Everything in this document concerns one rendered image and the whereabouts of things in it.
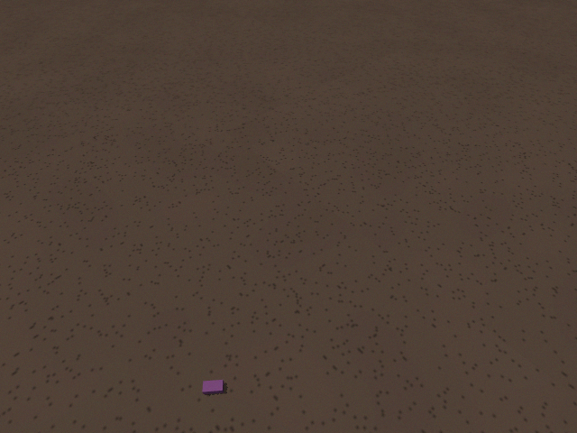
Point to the small box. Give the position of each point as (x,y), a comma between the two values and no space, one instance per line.
(216,386)

